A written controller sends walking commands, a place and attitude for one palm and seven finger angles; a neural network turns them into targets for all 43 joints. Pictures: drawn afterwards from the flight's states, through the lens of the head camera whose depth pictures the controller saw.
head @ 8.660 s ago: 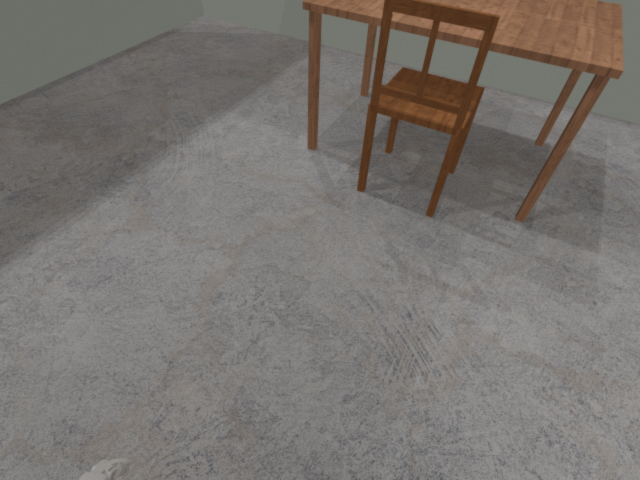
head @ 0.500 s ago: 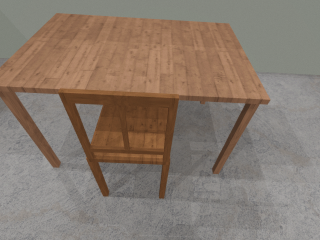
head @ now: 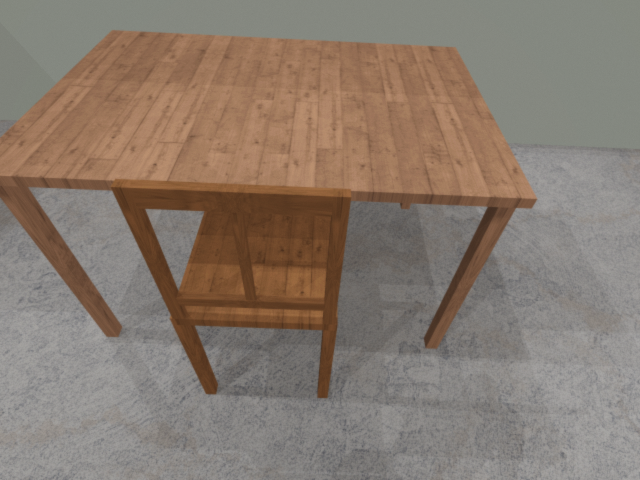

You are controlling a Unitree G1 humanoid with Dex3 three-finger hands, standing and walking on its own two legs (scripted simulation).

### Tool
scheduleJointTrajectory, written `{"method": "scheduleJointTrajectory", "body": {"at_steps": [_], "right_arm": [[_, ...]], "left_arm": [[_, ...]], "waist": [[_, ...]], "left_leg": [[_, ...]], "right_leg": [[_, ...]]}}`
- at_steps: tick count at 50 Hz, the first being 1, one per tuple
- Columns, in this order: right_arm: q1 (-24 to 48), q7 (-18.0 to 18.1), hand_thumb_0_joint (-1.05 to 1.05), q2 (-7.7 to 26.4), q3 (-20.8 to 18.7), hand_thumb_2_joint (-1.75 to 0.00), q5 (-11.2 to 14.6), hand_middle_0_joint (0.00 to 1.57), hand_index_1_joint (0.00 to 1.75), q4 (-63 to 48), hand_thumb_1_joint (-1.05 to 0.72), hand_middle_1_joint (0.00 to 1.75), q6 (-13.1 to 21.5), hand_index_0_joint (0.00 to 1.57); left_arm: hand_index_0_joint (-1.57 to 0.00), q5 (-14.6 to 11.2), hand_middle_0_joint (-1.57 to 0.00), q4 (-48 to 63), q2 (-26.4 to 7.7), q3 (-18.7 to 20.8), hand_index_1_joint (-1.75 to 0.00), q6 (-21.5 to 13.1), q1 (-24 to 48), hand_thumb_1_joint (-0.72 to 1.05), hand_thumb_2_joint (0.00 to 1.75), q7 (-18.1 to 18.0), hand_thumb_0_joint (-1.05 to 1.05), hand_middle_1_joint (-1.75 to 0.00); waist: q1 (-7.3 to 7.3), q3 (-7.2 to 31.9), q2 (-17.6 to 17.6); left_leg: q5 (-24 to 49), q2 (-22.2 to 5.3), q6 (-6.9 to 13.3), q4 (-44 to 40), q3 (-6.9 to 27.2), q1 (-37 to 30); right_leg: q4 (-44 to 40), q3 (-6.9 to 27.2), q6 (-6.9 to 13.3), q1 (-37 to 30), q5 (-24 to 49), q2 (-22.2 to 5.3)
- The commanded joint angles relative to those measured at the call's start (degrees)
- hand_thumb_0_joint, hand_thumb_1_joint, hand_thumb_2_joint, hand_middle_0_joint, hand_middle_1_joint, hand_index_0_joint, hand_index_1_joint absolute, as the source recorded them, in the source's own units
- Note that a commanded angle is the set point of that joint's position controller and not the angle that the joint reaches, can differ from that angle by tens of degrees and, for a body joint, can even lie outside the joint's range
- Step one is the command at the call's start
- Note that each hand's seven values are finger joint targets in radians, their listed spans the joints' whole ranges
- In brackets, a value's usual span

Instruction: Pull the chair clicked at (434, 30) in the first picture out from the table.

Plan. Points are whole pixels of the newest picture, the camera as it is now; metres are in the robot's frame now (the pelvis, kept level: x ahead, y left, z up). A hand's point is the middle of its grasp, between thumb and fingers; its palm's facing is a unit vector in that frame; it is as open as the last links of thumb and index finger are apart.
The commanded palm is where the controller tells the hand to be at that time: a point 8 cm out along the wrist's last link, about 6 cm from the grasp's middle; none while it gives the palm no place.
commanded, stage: look again from close up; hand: left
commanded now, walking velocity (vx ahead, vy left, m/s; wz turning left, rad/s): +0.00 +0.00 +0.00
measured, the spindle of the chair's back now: (244, 258) +0.51 +0.17 -0.10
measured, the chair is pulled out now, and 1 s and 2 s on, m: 0.00 0.00 0.00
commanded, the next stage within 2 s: shuffle to correct the standing spot in 1.72 s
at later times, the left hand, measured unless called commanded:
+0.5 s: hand out of the picture -0.04 +0.13 -0.18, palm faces +0.06 -0.99 -0.14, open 7.4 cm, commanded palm none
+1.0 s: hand out of the picture -0.04 +0.11 -0.18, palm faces +0.07 -0.99 -0.14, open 7.4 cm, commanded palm none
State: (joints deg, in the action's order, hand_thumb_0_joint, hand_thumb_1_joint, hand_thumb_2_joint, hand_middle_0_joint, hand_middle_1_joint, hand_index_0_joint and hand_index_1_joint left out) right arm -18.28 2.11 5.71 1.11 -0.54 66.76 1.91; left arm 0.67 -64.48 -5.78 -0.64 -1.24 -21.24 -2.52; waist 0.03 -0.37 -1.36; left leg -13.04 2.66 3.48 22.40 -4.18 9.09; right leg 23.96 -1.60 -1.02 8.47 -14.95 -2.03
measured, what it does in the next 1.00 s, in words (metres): stands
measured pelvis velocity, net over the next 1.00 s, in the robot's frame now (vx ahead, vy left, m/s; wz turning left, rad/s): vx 0.00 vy -0.03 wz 0.01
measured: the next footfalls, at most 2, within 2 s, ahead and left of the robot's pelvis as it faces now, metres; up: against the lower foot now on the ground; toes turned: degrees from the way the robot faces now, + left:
none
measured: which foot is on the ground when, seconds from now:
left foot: down 0.00-1.00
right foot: down 0.00-1.00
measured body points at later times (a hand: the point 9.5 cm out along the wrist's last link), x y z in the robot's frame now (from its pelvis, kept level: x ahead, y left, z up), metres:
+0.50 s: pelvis +0.00 -0.01 +0.00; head +0.01 -0.01 +0.45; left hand -0.04 +0.18 -0.16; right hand -0.02 -0.22 -0.16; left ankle -0.01 +0.08 -0.74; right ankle -0.02 -0.13 -0.74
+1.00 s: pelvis +0.00 -0.03 +0.00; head +0.01 -0.03 +0.45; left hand -0.04 +0.17 -0.16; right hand -0.02 -0.23 -0.16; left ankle -0.01 +0.08 -0.74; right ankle -0.02 -0.13 -0.74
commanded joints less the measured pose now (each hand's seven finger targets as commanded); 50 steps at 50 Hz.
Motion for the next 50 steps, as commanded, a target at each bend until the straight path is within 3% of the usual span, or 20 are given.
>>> {"method": "scheduleJointTrajectory", "body": {"at_steps": [1,10,17,25,28,31,42,50], "right_arm": [[-4.8,0.2,0.0,4.9,-0.8,-0.9,0.2,0.2,0.3,-1.1,-0.9,0.3,0.4,0.2],[-4.7,0.2,0.0,4.6,-0.9,-0.9,0.2,0.2,0.3,-1.0,-0.9,0.3,0.4,0.2],[-4.4,0.2,0.0,4.5,-0.9,-0.9,0.3,0.2,0.3,-1.0,-0.9,0.3,0.2,0.2],[-4.6,0.2,0.0,4.4,-0.9,-0.9,0.2,0.2,0.3,-1.0,-0.9,0.3,0.3,0.2],[-4.1,0.2,0.0,4.6,-0.9,-0.9,0.2,0.2,0.3,-1.1,-0.9,0.3,0.2,0.2],[-4.3,0.2,0.0,4.6,-0.9,-0.9,0.2,0.2,0.3,-1.0,-0.9,0.3,0.3,0.2],[-3.9,0.2,0.0,4.3,-0.8,-0.9,0.2,0.2,0.3,-0.9,-0.9,0.3,-0.1,0.2],[-3.7,0.3,0.0,4.4,-0.8,-0.9,0.1,0.2,0.3,-0.9,-0.9,0.3,0.1,0.2]], "left_arm": [[-0.2,0.1,-0.2,0.6,-3.5,0.8,-0.3,-0.4,-6.3,0.9,0.9,-0.3,0.0,-0.3],[-0.2,0.1,-0.2,0.4,-3.6,0.8,-0.3,-0.5,-6.6,0.9,0.9,-0.3,0.0,-0.3],[-0.2,0.2,-0.2,0.5,-3.7,0.9,-0.3,-0.5,-6.5,0.9,0.9,-0.2,0.0,-0.3],[-0.2,0.1,-0.2,0.6,-3.7,0.9,-0.3,-0.7,-6.4,0.9,0.9,-0.2,0.0,-0.3],[-0.2,0.1,-0.2,0.6,-3.7,0.9,-0.3,-0.7,-6.6,0.9,0.9,-0.2,0.0,-0.3],[-0.2,0.1,-0.2,0.6,-3.7,0.9,-0.3,-0.8,-6.7,0.9,0.9,-0.2,0.0,-0.3],[-0.2,0.1,-0.2,0.7,-4.1,0.9,-0.3,-0.9,-6.6,0.9,0.9,-0.1,0.0,-0.3],[-0.2,0.0,-0.2,0.6,-4.1,1.0,-0.3,-1.1,-6.9,0.9,0.9,-0.1,0.0,-0.3]], "waist": [[0.23,-4.8,0.3],[0.29,-4.3,1.5],[0.37,-6.3,0.7],[0.35,-4.6,1.3],[0.47,-5.7,1.0],[0.5,-3.8,0.7],[0.61,-5.8,0.7],[0.63,-3.8,0.7]], "left_leg": [[7.3,-8.0,-0.8,-5.3,7.9,1.4],[8.7,-7.9,-0.8,-4.5,7.6,0.5],[5.6,-7.8,-1.0,-5.3,7.7,2.2],[7.4,-7.8,-1.1,-4.6,7.5,1.3],[6.5,-7.7,-1.2,-4.6,7.5,1.7],[8.6,-7.8,-1.1,-4.1,7.4,0.5],[6.2,-7.6,-1.5,-4.0,7.1,2.0],[9.6,-7.6,-1.6,-3.0,7.0,0.8]], "right_leg": [[-3.5,3.3,2.4,2.7,7.6,-4.1],[-3.7,3.5,2.7,2.9,8.4,-4.1],[-4.3,3.6,2.7,3.5,6.3,-3.8],[-4.1,3.8,2.9,3.0,7.8,-4.0],[-4.4,3.9,3.0,3.6,7.1,-3.9],[-4.1,4.0,3.0,2.7,8.9,-4.0],[-5.1,4.1,3.3,3.3,6.8,-3.8],[-4.6,4.1,3.4,2.1,10.6,-4.1]]}}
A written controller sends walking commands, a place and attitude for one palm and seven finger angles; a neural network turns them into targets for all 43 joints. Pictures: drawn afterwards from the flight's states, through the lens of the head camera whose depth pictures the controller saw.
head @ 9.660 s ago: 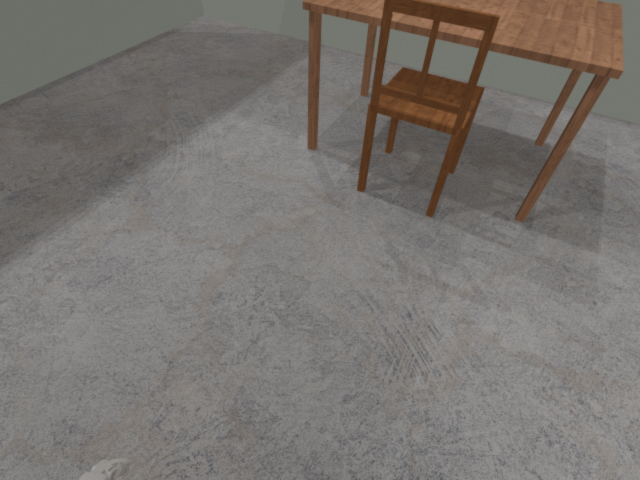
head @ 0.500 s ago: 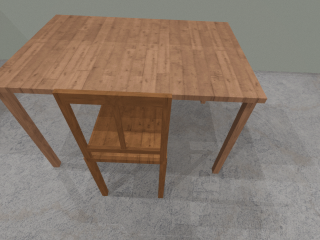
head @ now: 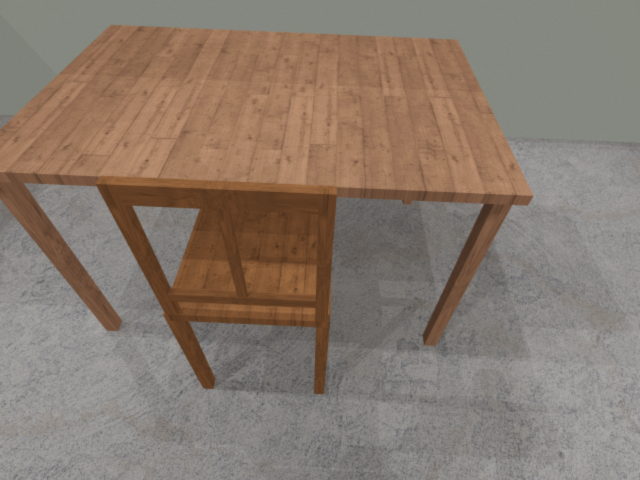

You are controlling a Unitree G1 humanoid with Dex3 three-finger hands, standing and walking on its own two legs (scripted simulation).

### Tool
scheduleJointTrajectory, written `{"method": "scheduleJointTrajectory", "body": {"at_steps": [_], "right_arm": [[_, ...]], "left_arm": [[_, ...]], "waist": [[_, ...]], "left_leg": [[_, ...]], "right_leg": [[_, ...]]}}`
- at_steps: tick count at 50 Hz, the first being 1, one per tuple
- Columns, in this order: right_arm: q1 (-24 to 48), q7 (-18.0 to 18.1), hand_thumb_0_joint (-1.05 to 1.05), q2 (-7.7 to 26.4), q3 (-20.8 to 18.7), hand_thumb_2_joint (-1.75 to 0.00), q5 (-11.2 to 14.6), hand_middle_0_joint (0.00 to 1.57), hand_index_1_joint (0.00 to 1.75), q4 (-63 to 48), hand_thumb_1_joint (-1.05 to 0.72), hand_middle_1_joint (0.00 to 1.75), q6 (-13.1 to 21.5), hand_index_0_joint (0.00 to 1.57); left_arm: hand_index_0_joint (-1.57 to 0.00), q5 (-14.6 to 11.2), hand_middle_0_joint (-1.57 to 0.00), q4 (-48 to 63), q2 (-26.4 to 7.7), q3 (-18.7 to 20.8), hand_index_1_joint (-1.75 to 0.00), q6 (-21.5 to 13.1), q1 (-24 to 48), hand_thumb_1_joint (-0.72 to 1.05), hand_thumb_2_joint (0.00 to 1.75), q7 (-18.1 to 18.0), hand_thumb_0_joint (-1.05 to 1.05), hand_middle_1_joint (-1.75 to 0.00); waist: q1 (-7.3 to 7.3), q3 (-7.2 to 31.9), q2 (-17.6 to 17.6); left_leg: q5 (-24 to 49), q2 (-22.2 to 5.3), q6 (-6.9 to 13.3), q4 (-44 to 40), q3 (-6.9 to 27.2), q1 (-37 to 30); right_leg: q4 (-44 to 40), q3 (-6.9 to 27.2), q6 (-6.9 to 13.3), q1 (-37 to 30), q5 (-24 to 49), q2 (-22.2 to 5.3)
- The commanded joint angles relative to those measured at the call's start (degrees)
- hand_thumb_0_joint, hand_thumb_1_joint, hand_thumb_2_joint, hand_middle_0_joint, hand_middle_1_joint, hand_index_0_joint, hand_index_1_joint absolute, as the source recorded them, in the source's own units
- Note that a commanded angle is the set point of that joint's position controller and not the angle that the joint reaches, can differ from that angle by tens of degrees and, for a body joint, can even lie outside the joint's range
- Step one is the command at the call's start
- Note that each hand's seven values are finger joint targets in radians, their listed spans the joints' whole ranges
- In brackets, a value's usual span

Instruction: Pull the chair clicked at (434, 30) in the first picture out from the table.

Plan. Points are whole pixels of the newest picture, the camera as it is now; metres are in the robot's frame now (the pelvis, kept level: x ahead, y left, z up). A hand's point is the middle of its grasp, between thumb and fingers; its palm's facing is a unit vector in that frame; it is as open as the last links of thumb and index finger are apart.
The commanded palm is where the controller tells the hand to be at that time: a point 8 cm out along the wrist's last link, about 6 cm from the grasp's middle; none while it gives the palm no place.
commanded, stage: look again from close up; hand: left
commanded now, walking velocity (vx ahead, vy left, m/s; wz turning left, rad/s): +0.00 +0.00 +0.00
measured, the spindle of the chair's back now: (233, 255) +0.51 +0.20 -0.10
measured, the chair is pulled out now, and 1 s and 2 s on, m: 0.00 0.00 0.00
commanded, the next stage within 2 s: shuffle to correct the standing spot in 0.72 s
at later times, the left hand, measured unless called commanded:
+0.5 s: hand out of the picture -0.03 +0.13 -0.18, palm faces +0.06 -0.99 -0.15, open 7.4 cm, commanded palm none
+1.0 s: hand out of the picture -0.03 +0.13 -0.18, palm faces +0.11 -0.98 -0.15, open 7.4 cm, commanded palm none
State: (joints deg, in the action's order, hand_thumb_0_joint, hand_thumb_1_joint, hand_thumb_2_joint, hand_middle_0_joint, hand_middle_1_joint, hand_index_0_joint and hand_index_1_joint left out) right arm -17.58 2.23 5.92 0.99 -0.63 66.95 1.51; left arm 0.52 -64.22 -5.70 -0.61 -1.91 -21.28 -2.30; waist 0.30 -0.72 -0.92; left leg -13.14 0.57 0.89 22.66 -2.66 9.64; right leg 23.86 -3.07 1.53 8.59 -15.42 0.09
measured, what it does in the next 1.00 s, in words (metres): stands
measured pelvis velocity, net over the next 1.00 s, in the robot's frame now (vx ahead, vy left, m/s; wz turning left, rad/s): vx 0.02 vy -0.02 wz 0.02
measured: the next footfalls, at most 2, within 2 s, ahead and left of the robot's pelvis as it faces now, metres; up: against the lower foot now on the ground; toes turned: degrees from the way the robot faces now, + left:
left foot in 1.18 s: +0.11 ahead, +0.11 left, +0.00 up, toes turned +8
right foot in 1.66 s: +0.14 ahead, -0.14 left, +0.00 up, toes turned -1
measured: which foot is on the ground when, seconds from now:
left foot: down 0.00-0.98, up 1.00-1.00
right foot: down 0.00-1.00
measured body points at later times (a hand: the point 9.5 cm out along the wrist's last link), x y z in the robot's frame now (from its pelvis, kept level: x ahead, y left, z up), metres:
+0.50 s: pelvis +0.01 -0.01 +0.00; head +0.02 -0.01 +0.45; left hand -0.04 +0.19 -0.16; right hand -0.01 -0.22 -0.16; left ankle -0.01 +0.11 -0.74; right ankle -0.03 -0.10 -0.74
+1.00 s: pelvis +0.02 -0.02 -0.01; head +0.02 -0.02 +0.44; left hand -0.03 +0.18 -0.17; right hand +0.00 -0.23 -0.17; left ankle -0.01 +0.11 -0.74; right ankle -0.03 -0.10 -0.74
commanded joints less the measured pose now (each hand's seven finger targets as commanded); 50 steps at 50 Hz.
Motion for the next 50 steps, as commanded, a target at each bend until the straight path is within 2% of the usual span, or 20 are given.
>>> {"method": "scheduleJointTrajectory", "body": {"at_steps": [1,2,6,8,12,21,26,27,41,43,44,46,48,49,50], "right_arm": [[-4.3,0.2,0.0,4.2,-0.7,-0.9,0.2,0.2,0.3,-1.1,-0.9,0.3,0.6,0.2],[-4.2,0.2,0.0,4.2,-0.7,-0.9,0.3,0.2,0.3,-1.2,-0.9,0.3,0.4,0.2],[-4.1,0.2,0.0,4.3,-0.6,-0.9,0.2,0.2,0.3,-1.0,-0.9,0.3,0.4,0.2],[-4.0,0.2,0.0,4.3,-0.6,-0.9,0.2,0.2,0.3,-1.1,-0.9,0.3,0.3,0.2],[-3.8,0.3,0.0,4.3,-0.7,-0.9,0.3,0.2,0.3,-1.1,-0.9,0.3,0.3,0.2],[-3.8,0.3,0.0,4.6,-0.6,-0.9,0.1,0.2,0.3,-1.2,-0.9,0.3,0.4,0.2],[-3.6,0.4,0.0,4.7,-0.6,-0.9,0.1,0.2,0.3,-1.0,-0.9,0.3,0.3,0.2],[-3.6,0.4,0.0,4.6,-0.6,-0.9,0.2,0.2,0.3,-1.0,-0.9,0.3,0.2,0.2],[-3.8,0.4,0.0,4.5,-0.6,-0.9,0.1,0.2,0.3,-1.0,-0.9,0.3,0.2,0.2],[-4.4,0.4,0.0,4.7,-0.6,-0.9,0.0,0.2,0.3,-0.6,-0.9,0.3,-0.1,0.2],[-4.7,0.2,0.0,4.8,-0.7,-0.9,-0.1,0.2,0.3,-0.8,-0.9,0.3,-0.2,0.2],[-3.7,-0.1,0.0,4.4,-1.0,-0.9,-0.4,0.2,0.3,-1.3,-0.9,0.3,-0.6,0.2],[-2.6,-0.4,0.0,4.1,-1.3,-0.9,-0.6,0.2,0.3,-2.4,-0.9,0.3,-0.8,0.2],[-1.9,-0.4,0.0,4.0,-1.4,-0.9,-0.8,0.2,0.3,-3.2,-0.9,0.3,-0.8,0.2],[-0.9,-0.5,0.0,4.2,-1.5,-0.9,-0.8,0.2,0.3,-3.9,-0.9,0.3,-0.8,0.2]], "left_arm": [[-0.2,0.1,-0.2,0.3,-4.2,0.9,-0.3,-0.5,-6.9,0.9,0.9,-0.3,0.0,-0.3],[-0.2,0.2,-0.2,0.4,-4.4,0.9,-0.3,-0.4,-6.8,0.9,0.9,-0.3,0.0,-0.3],[-0.2,0.1,-0.2,0.3,-4.2,0.9,-0.3,-0.4,-7.0,0.9,0.9,-0.3,0.0,-0.3],[-0.2,0.1,-0.2,0.3,-4.4,0.9,-0.3,-0.4,-6.9,0.9,0.9,-0.3,0.0,-0.3],[-0.2,0.1,-0.2,0.3,-4.5,0.9,-0.3,-0.4,-7.1,0.9,0.9,-0.3,0.0,-0.3],[-0.2,0.1,-0.2,0.2,-4.6,1.0,-0.3,-0.5,-7.1,0.9,0.9,-0.2,0.0,-0.3],[-0.2,0.1,-0.2,0.2,-4.7,1.0,-0.3,-0.5,-7.0,0.9,0.9,-0.3,0.0,-0.3],[-0.2,0.1,-0.2,0.2,-4.8,1.0,-0.3,-0.4,-7.0,0.9,0.9,-0.3,0.0,-0.3],[-0.2,0.1,-0.2,0.3,-5.0,1.2,-0.3,-0.6,-7.1,0.9,0.9,-0.3,0.0,-0.3],[-0.2,0.2,-0.2,0.0,-5.2,1.5,-0.3,-0.5,-7.5,0.9,0.9,-0.2,0.0,-0.3],[-0.2,0.3,-0.2,0.2,-5.6,1.7,-0.3,-0.3,-7.6,0.9,0.9,-0.1,0.0,-0.3],[-0.2,0.4,-0.2,0.2,-6.4,2.4,-0.3,0.1,-8.3,0.9,0.9,0.2,0.0,-0.3],[-0.2,0.6,-0.2,0.5,-7.4,3.4,-0.3,0.5,-9.5,0.9,0.9,0.2,0.0,-0.3],[-0.2,0.6,-0.2,0.8,-7.7,3.7,-0.3,0.5,-9.9,0.9,0.9,0.3,0.0,-0.3],[-0.2,0.7,-0.2,0.9,-7.5,3.8,-0.3,0.3,-10.4,0.9,0.9,0.2,0.0,-0.3]], "waist": [[0.36,-3.3,0.4],[0.35,-4.4,-0.4],[0.34,-3.8,0.6],[0.41,-4.8,0.7],[0.44,-4.6,-0.1],[0.4,-3.1,0.8],[0.46,-3.5,-0.1],[0.46,-4.6,0.2],[0.48,-3.6,0.2],[0.65,-3.6,-0.8],[0.75,-3.2,-1.2],[1.5,-6.0,-2.6],[2.33,-8.5,-5.6],[2.63,-9.6,-6.8],[2.99,-10.6,-6.4]], "left_leg": [[9.7,-5.5,1.0,-3.3,5.4,0.0],[8.8,-5.5,0.9,-3.3,5.4,0.7],[9.5,-5.5,0.9,-3.2,5.4,0.0],[9.3,-5.5,0.8,-3.3,5.4,0.7],[9.1,-5.6,0.8,-3.1,5.2,0.2],[10.8,-5.7,0.7,-2.8,5.0,-0.8],[10.3,-5.7,0.5,-2.8,5.0,-0.7],[9.6,-5.8,0.5,-3.0,4.8,-0.1],[10.4,-5.6,0.3,-2.5,4.6,-0.5],[5.3,-5.0,0.2,-1.3,3.7,0.4],[2.1,-4.4,0.3,-0.4,3.2,1.5],[-3.9,-2.8,0.2,2.5,1.6,5.6],[-7.4,-1.6,0.1,8.8,-0.7,11.2],[-8.6,-2.0,0.1,12.2,-1.0,13.8],[-10.5,-2.7,0.2,15.5,-0.6,16.3]], "right_leg": [[-4.5,5.5,0.9,2.0,11.2,-6.3],[-4.9,5.5,0.9,2.2,10.6,-6.1],[-4.8,5.7,1.0,2.3,11.0,-6.2],[-5.0,5.5,0.9,2.5,10.6,-6.2],[-5.1,5.6,0.9,2.3,11.2,-6.1],[-4.7,5.6,1.0,1.6,13.1,-6.2],[-4.7,5.9,1.0,1.7,13.6,-6.1],[-5.0,5.7,1.0,2.1,12.7,-6.0],[-4.9,5.8,1.0,1.2,14.9,-6.2],[-5.2,6.0,1.1,0.6,9.7,-6.5],[-5.6,6.7,1.6,0.3,4.8,-6.9],[-8.5,9.5,3.0,0.9,-6.6,-8.2],[-12.1,14.4,5.2,0.4,-13.8,-11.7],[-13.2,16.4,6.6,0.2,-13.6,-13.5],[-13.7,18.2,8.2,0.0,-12.4,-15.1]]}}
